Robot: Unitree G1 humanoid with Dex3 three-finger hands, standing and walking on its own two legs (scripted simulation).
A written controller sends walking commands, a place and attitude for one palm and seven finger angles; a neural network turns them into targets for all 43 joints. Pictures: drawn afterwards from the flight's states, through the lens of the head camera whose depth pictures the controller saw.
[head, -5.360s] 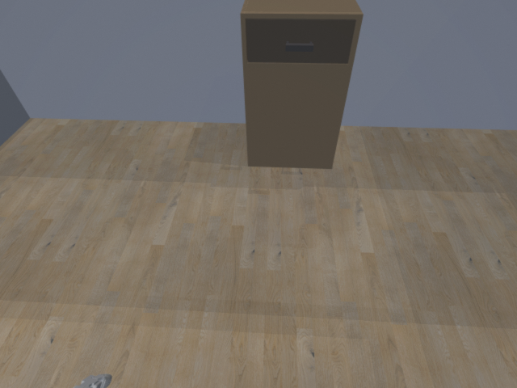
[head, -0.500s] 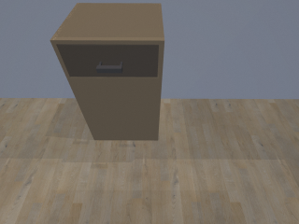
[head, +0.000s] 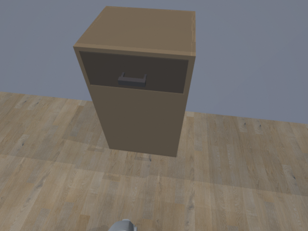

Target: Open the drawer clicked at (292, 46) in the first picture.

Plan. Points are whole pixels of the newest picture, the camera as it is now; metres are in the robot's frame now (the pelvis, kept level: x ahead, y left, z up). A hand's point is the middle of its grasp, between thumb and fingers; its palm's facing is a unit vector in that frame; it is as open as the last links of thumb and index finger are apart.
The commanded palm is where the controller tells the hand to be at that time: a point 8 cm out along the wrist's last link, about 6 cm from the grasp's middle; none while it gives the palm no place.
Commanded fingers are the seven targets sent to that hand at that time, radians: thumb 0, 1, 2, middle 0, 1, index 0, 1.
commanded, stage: take the last steps up to it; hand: left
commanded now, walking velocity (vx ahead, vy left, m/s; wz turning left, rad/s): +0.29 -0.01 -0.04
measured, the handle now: (133, 78) +0.71 +0.17 -0.05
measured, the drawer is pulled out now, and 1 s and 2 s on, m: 0.00 0.00 0.00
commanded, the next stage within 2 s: come to a stop and stand still in 0.38 s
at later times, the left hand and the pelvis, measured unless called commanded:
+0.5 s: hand (104, 184) +0.28 +0.20 -0.16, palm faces -0.04 -0.98 -0.22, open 7.4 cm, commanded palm none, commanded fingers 0.00 0.90 0.90 -0.20 -0.30 -0.20 -0.30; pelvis +0.16 +0.02 +0.00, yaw -4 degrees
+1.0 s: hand (93, 199) +0.23 +0.23 -0.18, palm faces +0.04 -0.97 -0.25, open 7.3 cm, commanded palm none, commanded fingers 0.00 0.90 0.90 -0.20 -0.30 -0.20 -0.30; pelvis +0.16 +0.03 -0.01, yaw -2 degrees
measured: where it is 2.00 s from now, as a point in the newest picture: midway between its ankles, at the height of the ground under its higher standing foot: outside the picture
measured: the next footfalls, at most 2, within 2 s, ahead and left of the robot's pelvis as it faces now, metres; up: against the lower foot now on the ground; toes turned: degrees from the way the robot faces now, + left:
left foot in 0.08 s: +0.13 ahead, +0.13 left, +0.00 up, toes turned +7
right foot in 0.56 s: +0.29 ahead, -0.11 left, +0.00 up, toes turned -11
